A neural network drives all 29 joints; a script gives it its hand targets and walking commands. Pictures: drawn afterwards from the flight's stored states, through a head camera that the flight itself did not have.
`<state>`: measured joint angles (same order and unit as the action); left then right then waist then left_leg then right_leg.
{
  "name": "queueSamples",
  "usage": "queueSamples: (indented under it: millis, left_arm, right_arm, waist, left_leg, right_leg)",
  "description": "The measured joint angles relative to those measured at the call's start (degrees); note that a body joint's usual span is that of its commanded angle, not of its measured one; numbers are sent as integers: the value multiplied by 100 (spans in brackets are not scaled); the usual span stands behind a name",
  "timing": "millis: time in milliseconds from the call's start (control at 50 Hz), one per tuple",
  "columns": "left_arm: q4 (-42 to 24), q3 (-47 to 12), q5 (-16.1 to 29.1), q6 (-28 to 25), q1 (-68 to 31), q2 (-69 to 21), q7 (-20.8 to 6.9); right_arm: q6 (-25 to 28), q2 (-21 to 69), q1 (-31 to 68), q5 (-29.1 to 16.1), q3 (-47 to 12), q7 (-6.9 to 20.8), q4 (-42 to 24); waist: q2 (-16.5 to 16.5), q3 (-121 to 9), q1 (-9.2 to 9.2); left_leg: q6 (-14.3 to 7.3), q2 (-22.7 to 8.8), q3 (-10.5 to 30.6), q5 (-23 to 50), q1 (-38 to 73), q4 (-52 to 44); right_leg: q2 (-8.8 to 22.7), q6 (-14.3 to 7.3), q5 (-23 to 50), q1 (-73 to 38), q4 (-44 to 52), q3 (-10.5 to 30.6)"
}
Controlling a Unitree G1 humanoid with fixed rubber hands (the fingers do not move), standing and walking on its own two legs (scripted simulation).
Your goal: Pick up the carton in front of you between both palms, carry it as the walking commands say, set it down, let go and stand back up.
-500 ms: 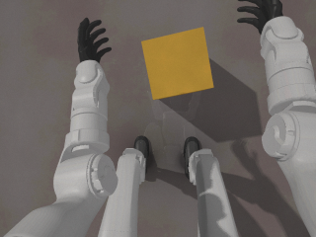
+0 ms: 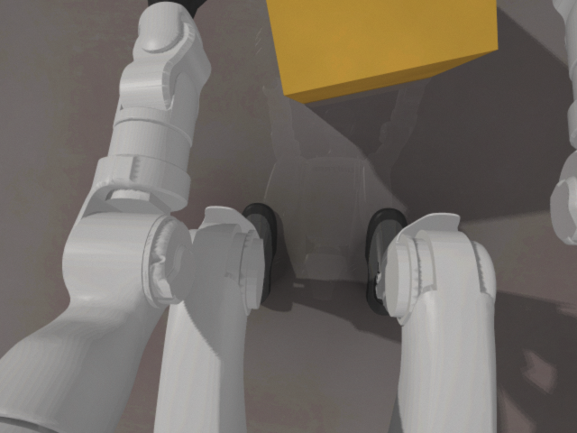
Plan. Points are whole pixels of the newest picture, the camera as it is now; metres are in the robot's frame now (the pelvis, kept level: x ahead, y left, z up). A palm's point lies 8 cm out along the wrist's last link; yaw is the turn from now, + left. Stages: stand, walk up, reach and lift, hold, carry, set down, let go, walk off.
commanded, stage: reach and lift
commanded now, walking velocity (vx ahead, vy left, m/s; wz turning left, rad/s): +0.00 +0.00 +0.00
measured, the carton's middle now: (362, 2) +0.56 -0.07 -0.29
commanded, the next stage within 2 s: none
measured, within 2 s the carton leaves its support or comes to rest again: leaves its support in 1.00 s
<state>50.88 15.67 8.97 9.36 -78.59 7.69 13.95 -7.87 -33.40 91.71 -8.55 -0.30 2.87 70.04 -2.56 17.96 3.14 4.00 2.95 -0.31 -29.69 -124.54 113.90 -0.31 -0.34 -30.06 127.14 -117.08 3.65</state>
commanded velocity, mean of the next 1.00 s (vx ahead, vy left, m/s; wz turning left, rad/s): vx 0.00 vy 0.00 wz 0.00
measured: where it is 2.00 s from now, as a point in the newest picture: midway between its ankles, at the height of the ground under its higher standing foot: (316, 274)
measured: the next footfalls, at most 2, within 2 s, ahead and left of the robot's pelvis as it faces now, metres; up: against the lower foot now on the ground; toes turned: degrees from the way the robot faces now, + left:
none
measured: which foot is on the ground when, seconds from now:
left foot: down 0.00-1.00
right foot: down 0.00-1.00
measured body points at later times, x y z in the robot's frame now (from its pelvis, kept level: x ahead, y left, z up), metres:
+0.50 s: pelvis +0.01 +0.00 -0.04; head +0.38 -0.06 +0.19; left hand +0.56 +0.12 -0.22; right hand +0.59 -0.23 -0.22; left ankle +0.13 +0.13 -0.38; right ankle +0.11 -0.12 -0.38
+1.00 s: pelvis +0.01 -0.01 -0.05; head +0.38 -0.07 +0.19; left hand +0.58 +0.10 -0.21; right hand +0.59 -0.21 -0.22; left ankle +0.13 +0.13 -0.38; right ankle +0.11 -0.12 -0.38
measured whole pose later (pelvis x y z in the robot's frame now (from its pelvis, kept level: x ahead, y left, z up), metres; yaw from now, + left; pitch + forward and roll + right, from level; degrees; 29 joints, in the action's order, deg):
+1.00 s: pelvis +0.01 -0.01 -0.05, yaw +0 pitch +37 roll +5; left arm 55.3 26.8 0.1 11.9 -84.6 6.5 10.1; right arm -12.9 -24.2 91.1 -1.6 2.0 2.0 64.8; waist -4.0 20.8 0.0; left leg 5.8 4.4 1.7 -33.3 -128.6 124.9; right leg 0.5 -2.4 -33.9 131.2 -128.3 1.7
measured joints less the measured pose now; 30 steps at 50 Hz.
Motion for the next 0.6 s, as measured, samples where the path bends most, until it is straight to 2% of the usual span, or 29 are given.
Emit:
queueSamples:
  millis: [120,220,380,600]
  left_arm:
    - [621,47,-12,-171,-527,129,-116]
    - [986,-90,202,-343,-870,341,-197]
    - [1007,-336,386,-503,-756,461,-208]
    - [1096,-137,97,-525,-599,187,-219]
  right_arm:
    - [106,-57,488,-121,-266,6,458]
    - [217,-108,597,-261,-521,-71,435]
    - [295,143,367,-357,-506,-240,156]
    - [297,331,283,-195,-411,-166,397]
  waist:
    - [-43,601,-25]
    - [-156,969,-72]
    - [-117,887,-183]
    - [-98,562,-186]
  left_leg:
    - [90,31,30,-45,-102,456]
    - [141,99,36,-142,-131,776]
    - [159,121,80,-350,-179,1072]
    - [53,64,-14,-296,-218,926]
  right_leg:
    - [5,-72,-39,138,-488,-28]
    - [59,-113,-175,169,-855,-32]
    - [80,-126,-393,187,-1129,-77]
    - [20,-19,-314,225,-956,20]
